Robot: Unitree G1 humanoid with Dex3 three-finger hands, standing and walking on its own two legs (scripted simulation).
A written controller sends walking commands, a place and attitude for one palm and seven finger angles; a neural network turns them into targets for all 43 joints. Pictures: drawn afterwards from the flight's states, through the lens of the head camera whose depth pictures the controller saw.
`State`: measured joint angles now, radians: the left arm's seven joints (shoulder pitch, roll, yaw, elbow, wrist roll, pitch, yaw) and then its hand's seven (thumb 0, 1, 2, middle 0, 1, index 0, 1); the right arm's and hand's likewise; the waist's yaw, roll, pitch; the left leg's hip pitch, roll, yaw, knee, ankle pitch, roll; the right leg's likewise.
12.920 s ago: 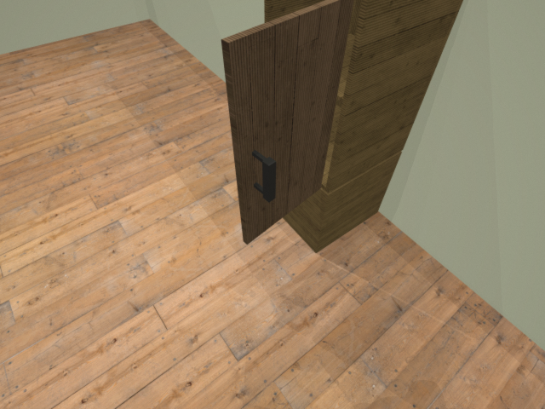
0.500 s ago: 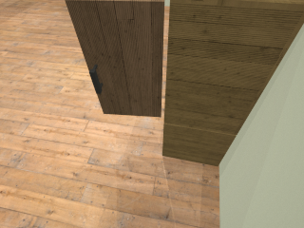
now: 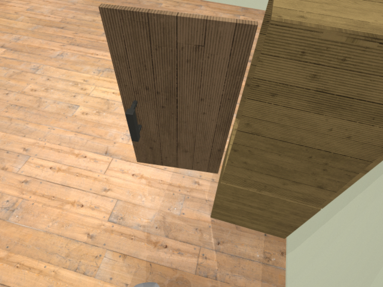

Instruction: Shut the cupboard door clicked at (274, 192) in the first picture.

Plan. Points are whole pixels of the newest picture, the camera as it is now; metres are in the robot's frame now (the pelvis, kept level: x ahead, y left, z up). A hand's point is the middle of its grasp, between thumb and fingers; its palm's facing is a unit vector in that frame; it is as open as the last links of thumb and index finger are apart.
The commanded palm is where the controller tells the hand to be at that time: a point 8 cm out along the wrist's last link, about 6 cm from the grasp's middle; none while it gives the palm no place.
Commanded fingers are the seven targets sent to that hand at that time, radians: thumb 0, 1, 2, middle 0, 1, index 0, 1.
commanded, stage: come to a stop and stand still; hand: left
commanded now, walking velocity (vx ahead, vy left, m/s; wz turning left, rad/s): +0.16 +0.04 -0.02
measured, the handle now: (135, 121) +0.56 +0.23 -0.06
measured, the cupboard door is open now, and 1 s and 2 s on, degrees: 98 98 98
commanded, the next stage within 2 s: look again from close up in 1.16 s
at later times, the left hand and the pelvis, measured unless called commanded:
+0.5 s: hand (118, 271) +0.17 +0.19 -0.16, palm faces +0.00 -0.97 -0.23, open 7.4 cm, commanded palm none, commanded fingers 0.00 0.90 0.90 -0.20 -0.30 -0.20 -0.30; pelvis +0.08 +0.00 +0.01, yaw -1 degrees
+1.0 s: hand out of the picture +0.09 +0.18 -0.15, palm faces -0.01 -0.97 -0.24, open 7.3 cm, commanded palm none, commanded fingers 0.00 0.90 0.90 -0.20 -0.30 -0.20 -0.30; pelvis +0.05 -0.01 +0.01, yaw -1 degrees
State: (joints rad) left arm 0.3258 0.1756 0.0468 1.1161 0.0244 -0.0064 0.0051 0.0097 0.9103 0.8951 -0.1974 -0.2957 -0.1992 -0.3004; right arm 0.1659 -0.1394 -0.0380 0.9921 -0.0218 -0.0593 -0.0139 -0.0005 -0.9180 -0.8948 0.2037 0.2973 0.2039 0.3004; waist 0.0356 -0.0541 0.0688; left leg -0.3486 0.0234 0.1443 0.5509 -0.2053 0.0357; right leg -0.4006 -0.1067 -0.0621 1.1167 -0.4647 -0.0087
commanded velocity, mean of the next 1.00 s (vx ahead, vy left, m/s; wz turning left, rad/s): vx -0.10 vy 0.00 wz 0.00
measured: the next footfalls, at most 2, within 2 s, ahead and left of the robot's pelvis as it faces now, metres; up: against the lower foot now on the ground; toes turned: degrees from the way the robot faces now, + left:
right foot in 0.16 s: +0.11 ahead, -0.11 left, +0.00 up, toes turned +2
